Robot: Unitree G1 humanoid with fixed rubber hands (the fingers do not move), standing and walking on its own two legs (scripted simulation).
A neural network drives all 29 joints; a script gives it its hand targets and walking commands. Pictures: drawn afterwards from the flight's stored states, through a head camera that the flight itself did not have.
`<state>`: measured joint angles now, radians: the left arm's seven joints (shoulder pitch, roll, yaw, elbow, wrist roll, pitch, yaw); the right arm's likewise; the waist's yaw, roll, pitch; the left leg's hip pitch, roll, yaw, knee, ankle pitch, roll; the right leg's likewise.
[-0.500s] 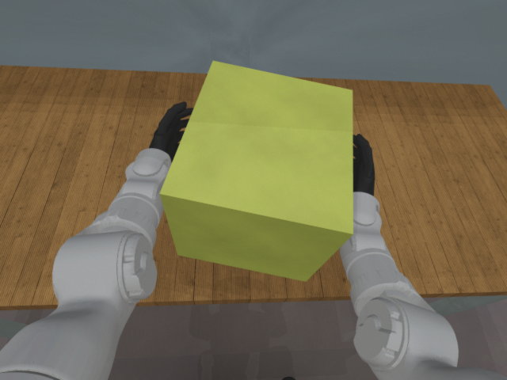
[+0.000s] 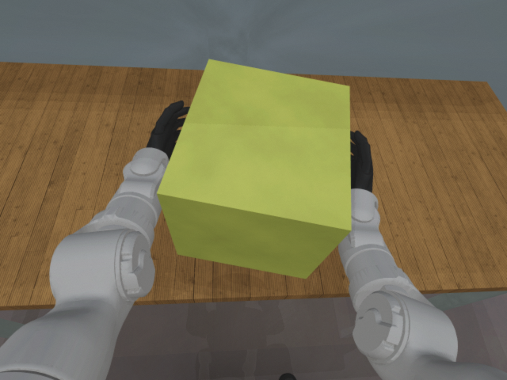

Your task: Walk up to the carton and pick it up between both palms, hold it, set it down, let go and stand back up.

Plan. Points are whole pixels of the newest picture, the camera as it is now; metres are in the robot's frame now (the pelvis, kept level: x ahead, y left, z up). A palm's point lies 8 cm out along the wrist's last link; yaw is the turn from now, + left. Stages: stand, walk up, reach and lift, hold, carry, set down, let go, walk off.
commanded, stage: set down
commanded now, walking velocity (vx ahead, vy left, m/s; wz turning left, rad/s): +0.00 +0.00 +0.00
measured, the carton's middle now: (259, 174) +0.43 -0.02 +0.03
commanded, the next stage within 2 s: none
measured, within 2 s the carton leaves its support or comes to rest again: neither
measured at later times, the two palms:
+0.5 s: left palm (161, 148) +0.47 +0.14 +0.05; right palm (355, 188) +0.39 -0.17 +0.04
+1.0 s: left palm (113, 156) +0.46 +0.21 +0.04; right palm (363, 197) +0.37 -0.18 +0.04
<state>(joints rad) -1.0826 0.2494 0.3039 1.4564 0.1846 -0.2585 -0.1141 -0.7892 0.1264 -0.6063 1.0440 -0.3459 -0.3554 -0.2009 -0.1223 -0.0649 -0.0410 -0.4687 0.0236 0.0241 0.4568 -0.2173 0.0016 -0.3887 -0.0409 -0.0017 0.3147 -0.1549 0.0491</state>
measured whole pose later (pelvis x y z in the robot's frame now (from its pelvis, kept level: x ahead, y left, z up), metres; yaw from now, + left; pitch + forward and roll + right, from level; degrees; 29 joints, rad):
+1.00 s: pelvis -0.03 +0.04 -0.02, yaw -1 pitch +20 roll -5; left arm -1.13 0.38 -0.15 1.51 -0.25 -0.24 -0.05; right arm -0.91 -0.09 -0.38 1.30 0.11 -0.26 -0.19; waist -0.15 -0.02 -0.16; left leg -0.75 0.03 0.02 0.65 -0.25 0.01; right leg -0.59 -0.04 0.00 0.35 -0.11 0.06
